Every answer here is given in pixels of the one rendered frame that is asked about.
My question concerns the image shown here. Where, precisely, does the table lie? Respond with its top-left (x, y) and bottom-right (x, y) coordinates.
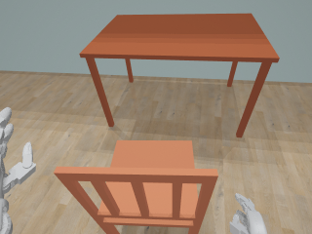
top-left (79, 13), bottom-right (280, 138)

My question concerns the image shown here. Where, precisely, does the robot left forearm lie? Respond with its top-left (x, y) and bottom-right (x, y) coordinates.
top-left (0, 198), bottom-right (13, 234)

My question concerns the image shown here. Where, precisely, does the chair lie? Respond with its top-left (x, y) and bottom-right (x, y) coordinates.
top-left (54, 140), bottom-right (218, 234)

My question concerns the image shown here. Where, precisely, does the robot left hand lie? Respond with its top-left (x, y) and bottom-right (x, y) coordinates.
top-left (0, 107), bottom-right (36, 199)

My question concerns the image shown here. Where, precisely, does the robot right hand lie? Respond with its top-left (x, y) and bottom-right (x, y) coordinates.
top-left (229, 193), bottom-right (267, 234)

